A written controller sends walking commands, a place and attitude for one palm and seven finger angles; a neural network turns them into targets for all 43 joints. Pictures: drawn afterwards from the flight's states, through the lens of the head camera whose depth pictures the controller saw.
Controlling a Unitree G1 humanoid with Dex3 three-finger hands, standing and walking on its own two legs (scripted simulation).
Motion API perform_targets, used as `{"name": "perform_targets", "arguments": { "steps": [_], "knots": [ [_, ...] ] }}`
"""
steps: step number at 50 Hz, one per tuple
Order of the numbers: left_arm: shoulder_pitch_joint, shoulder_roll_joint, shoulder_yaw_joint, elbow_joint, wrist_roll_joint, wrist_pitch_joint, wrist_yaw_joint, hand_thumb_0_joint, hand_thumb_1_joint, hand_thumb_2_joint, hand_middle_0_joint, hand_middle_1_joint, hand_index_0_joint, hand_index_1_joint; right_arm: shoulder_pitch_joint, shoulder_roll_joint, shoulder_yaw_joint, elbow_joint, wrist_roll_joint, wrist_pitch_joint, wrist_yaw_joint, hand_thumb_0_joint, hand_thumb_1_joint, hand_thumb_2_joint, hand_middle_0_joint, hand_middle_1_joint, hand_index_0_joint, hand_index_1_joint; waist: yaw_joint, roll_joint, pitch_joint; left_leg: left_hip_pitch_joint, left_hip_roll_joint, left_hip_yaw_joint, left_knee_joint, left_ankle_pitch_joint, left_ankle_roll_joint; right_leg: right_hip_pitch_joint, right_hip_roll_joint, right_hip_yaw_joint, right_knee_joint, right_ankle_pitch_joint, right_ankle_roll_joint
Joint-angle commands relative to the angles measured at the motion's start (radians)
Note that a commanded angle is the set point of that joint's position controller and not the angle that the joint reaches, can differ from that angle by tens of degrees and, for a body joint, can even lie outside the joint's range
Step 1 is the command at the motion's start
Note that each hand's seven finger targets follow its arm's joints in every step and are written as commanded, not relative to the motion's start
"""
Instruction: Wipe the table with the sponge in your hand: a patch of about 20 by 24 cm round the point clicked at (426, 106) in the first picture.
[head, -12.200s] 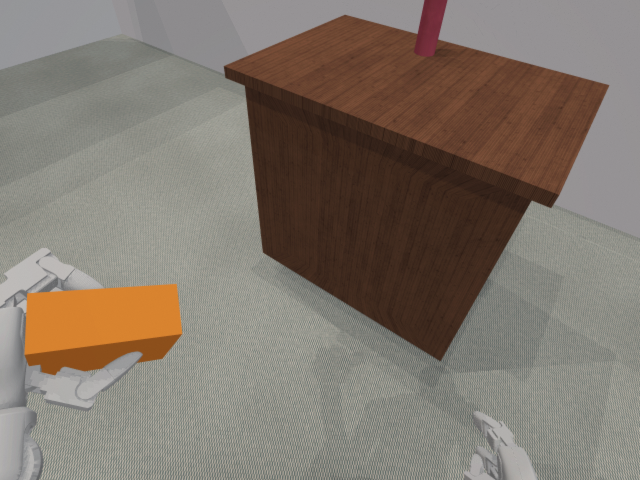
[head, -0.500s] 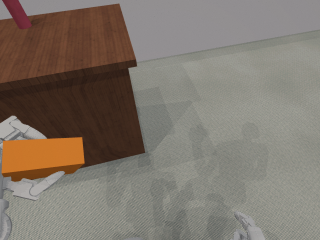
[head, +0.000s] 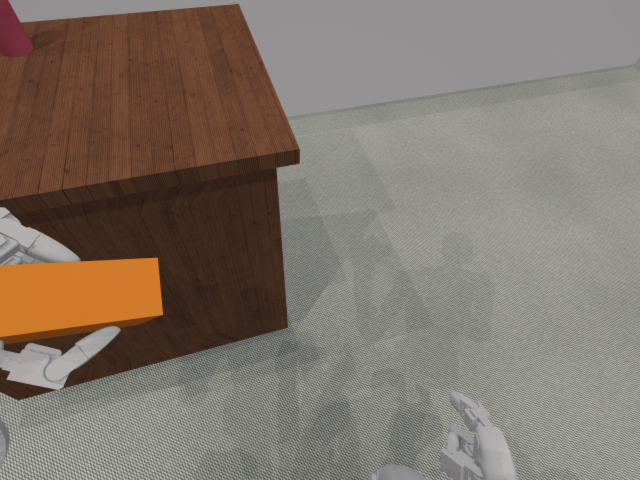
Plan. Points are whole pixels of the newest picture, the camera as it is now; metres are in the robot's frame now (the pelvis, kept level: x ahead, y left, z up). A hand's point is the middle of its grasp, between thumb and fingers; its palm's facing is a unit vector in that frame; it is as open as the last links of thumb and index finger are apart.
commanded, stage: take the last steps up to it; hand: left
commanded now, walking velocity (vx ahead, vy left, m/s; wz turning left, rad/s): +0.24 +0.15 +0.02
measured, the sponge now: (99, 299) +0.24 +0.22 +0.16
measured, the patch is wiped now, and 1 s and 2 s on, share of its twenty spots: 0.00 0.00 0.00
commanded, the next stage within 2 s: come to a stop and stand still in 0.44 s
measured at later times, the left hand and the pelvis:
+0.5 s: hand (49, 224) +0.31 +0.29 +0.17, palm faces +0.32 -0.83 -0.45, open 9.4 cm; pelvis +0.10 +0.07 -0.01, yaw +0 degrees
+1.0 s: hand (8, 187) +0.34 +0.34 +0.19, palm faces +0.37 -0.74 -0.56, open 9.4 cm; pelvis +0.10 +0.07 -0.01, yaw -1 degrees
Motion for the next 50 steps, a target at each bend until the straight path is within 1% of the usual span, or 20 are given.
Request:
{"name": "perform_targets", "arguments": {
  "steps": [1,6,7,8,9,11,14,20,23,24,25,26,28,32,40,46,47,48,49,50],
  "knots": [
    [0.038,0.144,0.079,-0.269,-0.013,-0.065,0.011,0.000,0.100,1.300,-1.200,-1.600,-1.200,-1.600,-0.040,-0.178,-0.053,-0.117,-0.004,-0.064,-0.020,0.000,-0.900,-0.900,0.200,0.300,0.200,0.300,0.009,0.218,-0.181,0.116,0.217,-0.211,-0.239,0.136,0.125,0.094,0.010,-0.025,-0.254,0.050,0.008],
    [0.011,0.148,0.096,-0.154,-0.008,-0.027,0.016,0.000,0.100,1.300,-1.200,-1.600,-1.200,-1.600,-0.041,-0.180,-0.046,-0.106,-0.008,-0.038,-0.040,0.000,-0.900,-0.900,0.200,0.300,0.200,0.300,0.011,0.081,-0.187,0.041,0.172,-0.161,-0.068,0.009,0.045,0.321,0.014,-0.019,-0.624,0.176,-0.018],
    [-0.003,0.169,0.105,-0.115,0.001,-0.024,0.016,0.000,0.100,1.300,-1.200,-1.600,-1.200,-1.600,-0.039,-0.173,-0.046,-0.104,-0.010,-0.027,-0.040,0.000,-0.900,-0.900,0.200,0.300,0.200,0.300,0.009,-0.052,-0.181,-0.063,0.110,-0.111,0.078,-0.078,0.017,0.388,-0.092,0.151,-0.701,0.179,-0.070],
    [-0.022,0.179,0.109,-0.089,0.001,-0.022,0.015,0.000,0.100,1.300,-1.200,-1.600,-1.200,-1.600,-0.045,-0.157,-0.042,-0.115,-0.013,-0.019,-0.035,0.000,-0.900,-0.900,0.200,0.300,0.200,0.300,0.004,-0.253,-0.167,-0.241,-0.007,-0.038,0.288,-0.211,-0.033,0.468,-0.285,0.477,-0.775,0.233,-0.162],
    [-0.058,0.200,0.125,-0.078,-0.011,-0.028,0.019,0.000,0.100,1.300,-1.200,-1.600,-1.200,-1.600,-0.086,-0.166,-0.037,-0.123,-0.018,-0.023,-0.028,0.000,-0.900,-0.900,0.200,0.300,0.200,0.300,0.022,-0.281,-0.129,-0.358,-0.024,-0.110,0.497,-0.316,-0.059,0.486,-0.426,0.634,-0.825,0.312,-0.237],
    [-0.091,0.154,0.079,-0.047,-0.014,-0.029,0.009,0.000,0.100,1.300,-1.200,-1.600,-1.200,-1.600,-0.063,-0.183,-0.052,-0.095,-0.008,-0.020,-0.015,0.000,-0.900,-0.900,0.200,0.300,0.200,0.300,0.004,-0.211,-0.082,-0.388,0.014,-0.209,0.656,-0.216,-0.077,0.425,-0.386,0.542,-0.826,0.288,-0.228],
    [-0.040,0.141,0.053,-0.093,0.009,-0.066,0.008,0.000,0.100,1.300,-1.200,-1.600,-1.200,-1.600,-0.088,-0.166,-0.026,-0.087,-0.018,0.002,-0.014,0.000,-0.900,-0.900,0.200,0.300,0.200,0.300,0.009,-0.080,-0.095,-0.339,0.027,-0.156,0.553,-0.136,-0.083,0.439,-0.278,0.203,-0.736,0.735,-0.163],
    [0.050,0.198,0.121,-0.286,0.008,-0.079,0.040,0.000,0.100,1.300,-1.200,-1.600,-1.200,-1.600,-0.077,-0.161,-0.059,-0.147,-0.023,-0.009,-0.020,0.000,-0.900,-0.900,0.200,0.300,0.200,0.300,0.031,-0.137,-0.196,-0.059,-0.034,-0.007,0.056,-0.049,-0.063,0.497,-0.222,0.093,-0.623,0.893,-0.135],
    [0.047,0.188,0.133,-0.338,0.005,-0.077,0.043,0.000,0.100,1.300,-1.200,-1.600,-1.200,-1.600,-0.041,-0.170,-0.080,-0.164,-0.019,-0.001,-0.033,0.000,-0.900,-0.900,0.200,0.300,0.200,0.300,-0.002,-0.010,-0.252,0.180,-0.050,0.022,-0.134,0.153,-0.064,0.402,-0.140,0.048,-0.451,0.722,-0.072],
    [0.042,0.187,0.138,-0.345,-0.001,-0.086,0.045,0.000,0.100,1.300,-1.200,-1.600,-1.200,-1.600,-0.025,-0.187,-0.089,-0.166,-0.012,-0.001,-0.035,0.000,-0.900,-0.900,0.200,0.300,0.200,0.300,-0.011,0.151,-0.279,0.311,0.041,-0.073,-0.135,0.261,-0.028,0.272,-0.078,0.009,-0.288,0.518,-0.040],
    [0.058,0.166,0.116,-0.341,-0.001,-0.092,0.042,0.000,0.100,1.300,-1.200,-1.600,-1.200,-1.600,-0.018,-0.218,-0.105,-0.167,-0.007,-0.002,-0.033,0.000,-0.900,-0.900,0.200,0.300,0.200,0.300,-0.004,0.376,-0.277,0.424,0.263,-0.344,-0.132,0.531,0.068,0.027,0.017,-0.026,-0.089,-0.079,0.000],
    [0.049,0.189,0.124,-0.305,0.016,-0.095,0.047,0.000,0.100,1.300,-1.200,-1.600,-1.200,-1.600,-0.007,-0.211,-0.100,-0.180,-0.008,-0.007,-0.023,0.000,-0.900,-0.900,0.200,0.300,0.200,0.300,0.001,0.327,-0.257,0.353,0.330,-0.454,-0.175,0.519,0.140,-0.018,0.061,0.038,0.079,-0.242,-0.018],
    [0.003,0.210,0.150,-0.246,-0.003,-0.084,0.039,0.000,0.100,1.300,-1.200,-1.600,-1.200,-1.600,-0.040,-0.203,-0.083,-0.152,-0.016,-0.011,-0.024,0.000,-0.900,-0.900,0.200,0.300,0.200,0.300,-0.013,0.258,-0.172,0.209,0.331,-0.441,-0.217,0.372,0.159,-0.051,0.003,0.085,0.123,-0.146,-0.017],
    [0.039,0.138,0.076,-0.299,-0.017,-0.051,0.010,0.000,0.100,1.300,-1.200,-1.600,-1.200,-1.600,-0.022,-0.195,-0.064,-0.148,-0.015,-0.019,0.001,0.000,-0.900,-0.900,0.200,0.300,0.200,0.300,-0.003,0.218,-0.217,0.282,0.237,-0.214,-0.156,0.667,0.054,-0.001,0.045,0.045,-0.099,0.054,0.004],
    [0.031,0.157,0.072,-0.305,-0.029,0.016,-0.010,0.000,0.100,1.300,-1.200,-1.600,-1.200,-1.600,-0.017,-0.185,-0.034,-0.165,-0.039,-0.023,-0.006,0.000,-0.900,-0.900,0.200,0.300,0.200,0.300,-0.004,0.225,-0.211,0.261,0.320,-0.233,-0.206,0.631,0.033,0.104,0.086,0.030,-0.323,0.059,0.006],
    [-0.013,0.150,0.064,-0.281,-0.030,0.033,0.003,0.000,0.100,1.300,-1.200,-1.600,-1.200,-1.600,-0.025,-0.180,-0.028,-0.156,-0.023,-0.038,-0.011,0.000,-0.900,-0.900,0.200,0.300,0.200,0.300,-0.004,0.242,-0.187,0.211,0.292,-0.204,-0.197,0.443,0.024,0.217,0.092,0.027,-0.509,0.110,0.006],
    [-0.931,0.914,0.644,-0.244,0.103,-0.045,-0.034,0.000,0.100,1.300,-1.200,-1.600,-1.200,-1.600,0.109,-0.255,-0.116,-0.055,-0.110,-0.124,-0.004,0.000,-0.900,-0.900,0.200,0.300,0.200,0.300,0.098,0.012,-0.121,-0.182,0.240,-0.090,0.057,0.226,0.003,0.332,-0.044,0.207,-0.586,0.354,-0.053],
    [-0.454,0.277,0.166,0.205,0.019,0.031,-0.097,0.000,0.100,1.300,-1.200,-1.600,-1.200,-1.600,0.049,-0.096,-0.044,-0.115,-0.039,-0.109,-0.014,0.000,-0.900,-0.900,0.200,0.300,0.200,0.300,0.029,-0.161,-0.181,0.002,-0.006,-0.110,0.213,0.011,-0.045,0.193,-0.086,0.350,-0.739,0.481,-0.172],
    [-0.305,0.281,0.160,0.047,-0.005,0.026,-0.091,0.000,0.100,1.300,-1.200,-1.600,-1.200,-1.600,-0.006,-0.138,-0.037,-0.183,-0.009,-0.105,-0.016,0.000,-0.900,-0.900,0.200,0.300,0.200,0.300,0.040,-0.161,-0.127,-0.004,-0.028,-0.106,0.194,-0.081,-0.050,0.271,-0.099,0.355,-0.733,0.836,-0.142],
    [-0.232,0.140,0.073,0.186,-0.024,0.039,-0.086,0.000,0.100,1.300,-1.200,-1.600,-1.200,-1.600,-0.008,-0.120,-0.020,-0.193,0.006,-0.123,-0.016,0.000,-0.900,-0.900,0.200,0.300,0.200,0.300,0.018,-0.042,-0.200,0.052,-0.030,-0.090,0.042,0.004,-0.049,0.365,-0.092,0.250,-0.649,0.911,-0.124]
  ]
}}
